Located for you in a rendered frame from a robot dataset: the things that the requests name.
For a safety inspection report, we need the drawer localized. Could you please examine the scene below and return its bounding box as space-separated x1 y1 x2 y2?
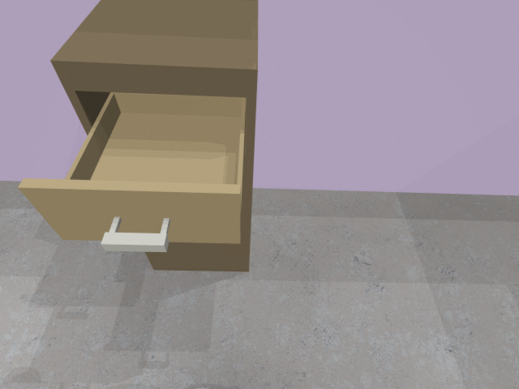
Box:
18 92 246 244

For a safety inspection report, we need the cabinet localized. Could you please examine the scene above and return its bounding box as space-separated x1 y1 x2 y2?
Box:
50 0 258 271

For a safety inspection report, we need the handle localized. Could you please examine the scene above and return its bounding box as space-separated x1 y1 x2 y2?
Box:
101 217 170 252

